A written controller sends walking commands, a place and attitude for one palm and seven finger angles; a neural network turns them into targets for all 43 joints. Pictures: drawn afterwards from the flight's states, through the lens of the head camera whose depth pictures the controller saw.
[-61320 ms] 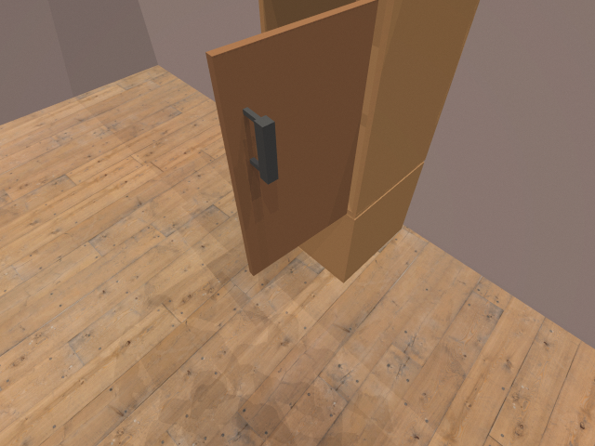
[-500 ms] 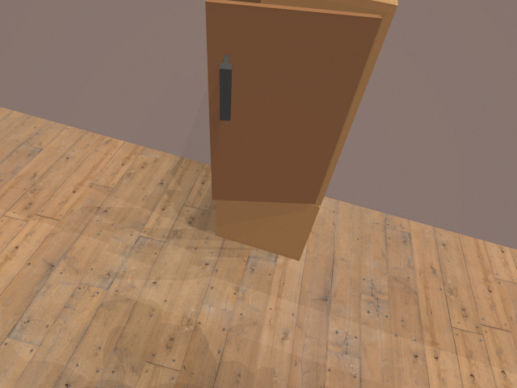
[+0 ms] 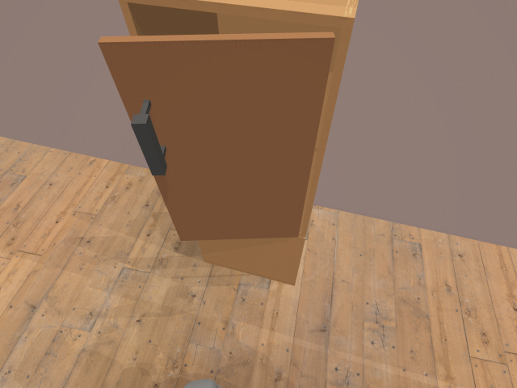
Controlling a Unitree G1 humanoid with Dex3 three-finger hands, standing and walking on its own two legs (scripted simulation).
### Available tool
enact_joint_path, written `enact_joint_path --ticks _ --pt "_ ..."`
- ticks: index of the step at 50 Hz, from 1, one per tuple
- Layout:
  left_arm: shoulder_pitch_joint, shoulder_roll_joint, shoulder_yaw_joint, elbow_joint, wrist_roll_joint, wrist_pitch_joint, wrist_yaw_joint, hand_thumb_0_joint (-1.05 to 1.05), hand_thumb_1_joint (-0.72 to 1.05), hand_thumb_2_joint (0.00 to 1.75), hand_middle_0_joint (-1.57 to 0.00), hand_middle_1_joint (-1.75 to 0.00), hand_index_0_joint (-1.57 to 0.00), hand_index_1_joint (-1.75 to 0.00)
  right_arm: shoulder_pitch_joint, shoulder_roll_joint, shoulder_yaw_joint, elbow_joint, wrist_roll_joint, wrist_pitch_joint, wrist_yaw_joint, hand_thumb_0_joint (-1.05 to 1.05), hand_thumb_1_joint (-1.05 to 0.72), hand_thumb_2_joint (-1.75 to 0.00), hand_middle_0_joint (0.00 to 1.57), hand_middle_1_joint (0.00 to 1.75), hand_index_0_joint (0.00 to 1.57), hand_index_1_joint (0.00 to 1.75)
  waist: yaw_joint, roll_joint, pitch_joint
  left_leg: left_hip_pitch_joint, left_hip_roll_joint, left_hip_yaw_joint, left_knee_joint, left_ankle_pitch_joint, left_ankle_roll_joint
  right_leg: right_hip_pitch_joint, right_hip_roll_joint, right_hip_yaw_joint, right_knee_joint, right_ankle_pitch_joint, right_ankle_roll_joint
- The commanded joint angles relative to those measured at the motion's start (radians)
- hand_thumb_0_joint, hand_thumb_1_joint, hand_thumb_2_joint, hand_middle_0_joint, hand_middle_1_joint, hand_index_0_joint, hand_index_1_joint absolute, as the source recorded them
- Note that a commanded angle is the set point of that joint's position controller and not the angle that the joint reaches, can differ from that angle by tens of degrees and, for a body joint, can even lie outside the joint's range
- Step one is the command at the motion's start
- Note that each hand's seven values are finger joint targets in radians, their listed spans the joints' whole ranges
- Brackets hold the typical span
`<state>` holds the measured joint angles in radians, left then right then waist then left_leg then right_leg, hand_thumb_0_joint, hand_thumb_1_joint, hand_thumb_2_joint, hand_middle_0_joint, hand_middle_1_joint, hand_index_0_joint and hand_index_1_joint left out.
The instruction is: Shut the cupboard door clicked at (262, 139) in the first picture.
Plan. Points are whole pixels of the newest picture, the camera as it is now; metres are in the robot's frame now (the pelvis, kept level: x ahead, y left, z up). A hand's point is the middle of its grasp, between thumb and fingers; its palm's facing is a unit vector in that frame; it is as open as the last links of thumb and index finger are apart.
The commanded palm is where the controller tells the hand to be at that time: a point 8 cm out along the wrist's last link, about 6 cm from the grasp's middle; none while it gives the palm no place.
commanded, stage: come to a stop and stand still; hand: left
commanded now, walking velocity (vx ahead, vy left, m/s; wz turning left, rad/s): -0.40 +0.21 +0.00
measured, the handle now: (153, 138) +0.51 +0.21 +0.09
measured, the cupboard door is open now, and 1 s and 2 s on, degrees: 17 17 17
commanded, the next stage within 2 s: look again from close up in 1.42 s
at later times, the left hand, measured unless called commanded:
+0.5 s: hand out of the picture +0.08 +0.17 -0.16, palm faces +0.06 -0.94 -0.33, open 7.3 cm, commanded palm none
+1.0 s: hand out of the picture +0.01 +0.18 -0.18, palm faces +0.07 -0.98 -0.16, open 7.3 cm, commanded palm none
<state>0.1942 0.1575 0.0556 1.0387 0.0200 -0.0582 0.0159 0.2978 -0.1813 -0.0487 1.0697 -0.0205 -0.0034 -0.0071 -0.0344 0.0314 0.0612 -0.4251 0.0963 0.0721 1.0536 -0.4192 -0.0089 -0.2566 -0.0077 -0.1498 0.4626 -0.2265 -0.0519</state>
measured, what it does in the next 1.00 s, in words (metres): steps on the spot: left foot, then left foot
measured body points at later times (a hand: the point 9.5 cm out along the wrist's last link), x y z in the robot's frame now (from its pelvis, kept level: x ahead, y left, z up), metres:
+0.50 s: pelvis +0.04 -0.05 -0.01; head +0.08 -0.08 +0.44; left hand +0.08 +0.22 -0.14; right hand +0.14 -0.29 -0.17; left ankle +0.04 +0.09 -0.69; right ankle +0.03 -0.14 -0.74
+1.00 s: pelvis +0.00 +0.00 +0.00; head +0.00 +0.02 +0.45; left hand +0.00 +0.23 -0.17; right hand +0.03 -0.23 -0.14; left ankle -0.02 +0.12 -0.74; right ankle +0.03 -0.14 -0.74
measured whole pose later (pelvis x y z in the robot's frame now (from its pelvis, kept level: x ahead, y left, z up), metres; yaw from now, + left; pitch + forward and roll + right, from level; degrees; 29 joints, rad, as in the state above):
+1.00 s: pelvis +0.00 +0.00 +0.00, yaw +0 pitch -2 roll +0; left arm 0.27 0.20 0.03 1.09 0.02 0.03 0.02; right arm 0.25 -0.15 0.00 1.08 -0.01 0.02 -0.01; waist 0.04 -0.06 0.02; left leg -0.13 0.03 0.01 0.43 -0.26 -0.02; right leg -0.21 -0.03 -0.02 0.43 -0.19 0.02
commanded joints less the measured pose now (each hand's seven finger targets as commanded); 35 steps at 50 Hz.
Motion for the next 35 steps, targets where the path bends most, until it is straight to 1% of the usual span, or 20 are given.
enact_joint_path --ticks 1,3,5,6,7,8,9,10,12,15,17,18,19,20,21,22,24,26,29,35 --pt "0.079 0.082 -0.007 -0.004 0.004 -0.008 0.01 0.0 0.9 0.9 -0.2 -0.3 -0.2 -0.3 0.07 0.03 0.023 -0.026 0.001 -0.009 -0.005 0.0 -0.9 -0.9 0.2 0.3 0.2 0.3 0.001 -0.088 -0.091 0.041 -0.001 -0.006 -0.255 0.057 -0.022 0.085 -0.256 0.165 -0.168 0.598 -0.145" --pt "0.083 0.092 -0.015 0.007 -0.002 -0.002 0.016 0.0 0.9 0.9 -0.2 -0.3 -0.2 -0.3 0.043 0.028 0.036 -0.025 0.007 -0.008 -0.01 0.0 -0.9 -0.9 0.2 0.3 0.2 0.3 0.009 -0.072 -0.113 0.124 -0.033 -0.001 -0.431 0.155 -0.031 0.119 -0.234 0.162 -0.108 0.694 -0.125" --pt "0.074 0.115 -0.012 0.013 -0.012 0.009 0.025 0.0 0.9 0.9 -0.2 -0.3 -0.2 -0.3 0.067 -0.016 0.027 -0.013 0.013 -0.008 -0.014 0.0 -0.9 -0.9 0.2 0.3 0.2 0.3 -0.003 -0.056 -0.137 0.263 -0.025 -0.019 -0.614 0.462 -0.024 0.091 -0.21 0.146 -0.015 0.636 -0.064" --pt "0.099 0.105 -0.014 0.005 -0.019 0.021 0.029 0.0 0.9 0.9 -0.2 -0.3 -0.2 -0.3 0.058 -0.073 0.019 -0.028 0.012 -0.015 -0.02 0.0 -0.9 -0.9 0.2 0.3 0.2 0.3 0.015 0.02 -0.164 0.33 0.06 -0.082 -0.602 0.813 0.017 0.06 -0.167 0.133 0.026 0.5 -0.006" --pt "0.116 0.09 -0.015 -0.001 -0.021 0.033 0.037 0.0 0.9 0.9 -0.2 -0.3 -0.2 -0.3 0.036 -0.122 0.009 -0.044 0.01 -0.01 -0.028 0.0 -0.9 -0.9 0.2 0.3 0.2 0.3 0.022 0.06 -0.162 0.36 0.146 -0.135 -0.561 1.062 0.068 0.025 -0.127 0.113 0.035 0.318 0.028" --pt "0.122 0.086 -0.018 -0.008 -0.014 0.048 0.045 0.0 0.9 0.9 -0.2 -0.3 -0.2 -0.3 0.024 -0.151 -0.002 -0.05 0.009 0.005 -0.032 0.0 -0.9 -0.9 0.2 0.3 0.2 0.3 0.019 0.073 -0.119 0.327 0.173 -0.144 -0.57 1.032 0.1 0.013 -0.095 0.109 0.041 0.144 0.037" --pt "0.127 0.084 -0.017 -0.015 -0.004 0.062 0.046 0.0 0.9 0.9 -0.2 -0.3 -0.2 -0.3 -0.016 -0.156 -0.004 -0.063 0.007 0.013 -0.035 0.0 -0.9 -0.9 0.2 0.3 0.2 0.3 0.03 0.107 -0.032 0.3 0.188 -0.147 -0.586 1.06 0.115 -0.035 -0.077 0.106 0.081 0.072 0.042" --pt "0.123 0.099 -0.014 -0.016 -0.006 0.07 0.042 0.0 0.9 0.9 -0.2 -0.3 -0.2 -0.3 -0.032 -0.146 -0.001 -0.068 0.01 0.016 -0.04 0.0 -0.9 -0.9 0.2 0.3 0.2 0.3 0.034 0.171 -0.038 0.3 0.2 -0.172 -0.613 1.151 0.137 -0.027 -0.068 0.095 0.134 -0.015 0.049" --pt "0.125 0.115 -0.003 -0.034 -0.011 0.084 0.037 0.0 0.9 0.9 -0.2 -0.3 -0.2 -0.3 -0.044 -0.164 -0.009 -0.082 0.007 0.024 -0.047 0.0 -0.9 -0.9 0.2 0.3 0.2 0.3 0.032 0.198 -0.077 0.357 0.237 -0.202 -0.638 1.249 0.182 -0.064 -0.044 0.114 0.256 -0.245 0.052" --pt "0.116 0.11 0.007 -0.057 -0.012 0.093 0.034 0.0 0.9 0.9 -0.2 -0.3 -0.2 -0.3 -0.089 -0.196 -0.029 -0.11 -0.002 0.035 -0.047 0.0 -0.9 -0.9 0.2 0.3 0.2 0.3 0.032 0.153 -0.135 0.417 0.257 -0.202 -0.606 1.185 0.222 -0.117 -0.019 0.157 0.343 -0.322 0.046" --pt "0.15 0.1 0.011 -0.061 -0.007 0.092 0.031 0.0 0.9 0.9 -0.2 -0.3 -0.2 -0.3 -0.147 -0.199 -0.037 -0.137 -0.002 0.039 -0.044 0.0 -0.9 -0.9 0.2 0.3 0.2 0.3 0.06 0.094 -0.178 0.385 0.219 -0.161 -0.561 1.048 0.19 -0.043 -0.021 0.153 0.223 -0.176 0.045" --pt "0.172 0.101 0.01 -0.063 -0.001 0.088 0.028 0.0 0.9 0.9 -0.2 -0.3 -0.2 -0.3 -0.166 -0.197 -0.04 -0.143 0.003 0.043 -0.04 0.0 -0.9 -0.9 0.2 0.3 0.2 0.3 0.075 0.051 -0.196 0.349 0.174 -0.127 -0.52 0.91 0.148 0.019 -0.025 0.146 0.097 -0.02 0.049" --pt "0.182 0.132 0.014 -0.07 0.009 0.079 0.029 0.0 0.9 0.9 -0.2 -0.3 -0.2 -0.3 -0.173 -0.175 -0.041 -0.157 0.011 0.048 -0.035 0.0 -0.9 -0.9 0.2 0.3 0.2 0.3 0.083 -0.105 -0.193 0.266 0.083 -0.085 -0.445 0.659 0.085 0.081 -0.068 0.225 -0.036 0.303 0.039" --pt "0.157 0.207 0.024 -0.081 0.021 0.072 0.033 0.0 0.9 0.9 -0.2 -0.3 -0.2 -0.3 -0.15 -0.124 -0.04 -0.17 0.017 0.053 -0.026 0.0 -0.9 -0.9 0.2 0.3 0.2 0.3 0.067 -0.329 -0.16 0.104 -0.068 0.01 -0.311 0.225 0.006 0.132 -0.273 0.451 -0.098 0.581 -0.032" --pt "0.142 0.234 0.026 -0.084 0.014 0.073 0.03 0.0 0.9 0.9 -0.2 -0.3 -0.2 -0.3 -0.174 -0.114 -0.038 -0.178 0.015 0.064 -0.017 0.0 -0.9 -0.9 0.2 0.3 0.2 0.3 0.087 -0.333 -0.107 0.055 -0.133 -0.044 -0.115 -0.181 -0.015 0.066 -0.406 0.515 -0.135 0.716 -0.137" --pt "0.104 0.236 0.022 -0.098 0.012 0.07 0.029 0.0 0.9 0.9 -0.2 -0.3 -0.2 -0.3 -0.176 -0.112 -0.041 -0.164 0.016 0.078 -0.013 0.0 -0.9 -0.9 0.2 0.3 0.2 0.3 0.066 -0.211 -0.072 0.055 -0.12 -0.127 0.016 -0.158 -0.013 -0.025 -0.394 0.473 -0.157 0.534 -0.18" --pt "0.043 0.201 0.019 -0.111 0.012 0.072 0.034 0.0 0.9 0.9 -0.2 -0.3 -0.2 -0.3 -0.184 -0.089 -0.036 -0.15 0.007 0.086 -0.01 0.0 -0.9 -0.9 0.2 0.3 0.2 0.3 0.04 -0.173 -0.002 -0.019 -0.105 -0.135 0.098 -0.092 -0.017 -0.036 -0.324 0.426 -0.139 0.481 -0.161" --pt "0.068 0.193 0.012 -0.102 0.006 0.058 0.033 0.0 0.9 0.9 -0.2 -0.3 -0.2 -0.3 -0.164 -0.101 -0.027 -0.131 0.005 0.071 -0.004 0.0 -0.9 -0.9 0.2 0.3 0.2 0.3 0.042 -0.168 -0.044 -0.067 -0.093 -0.129 0.066 -0.034 -0.034 0.101 -0.29 0.359 -0.097 0.615 -0.132" --pt "0.132 0.212 0.016 -0.084 0.003 0.05 0.035 0.0 0.9 0.9 -0.2 -0.3 -0.2 -0.3 -0.175 -0.104 -0.018 -0.123 0.01 0.061 0.0 0.0 -0.9 -0.9 0.2 0.3 0.2 0.3 0.082 -0.171 -0.117 -0.06 -0.089 -0.103 -0.064 -0.029 -0.053 0.256 -0.287 0.348 -0.081 0.665 -0.122" --pt "0.155 0.232 0.02 -0.06 0.009 0.047 0.03 0.0 0.9 0.9 -0.2 -0.3 -0.2 -0.3 -0.153 -0.099 -0.003 -0.113 0.016 0.048 0.002 0.0 -0.9 -0.9 0.2 0.3 0.2 0.3 0.099 -0.231 -0.116 0.037 -0.086 -0.067 -0.303 -0.042 -0.052 0.26 -0.291 0.372 -0.113 0.566 -0.133"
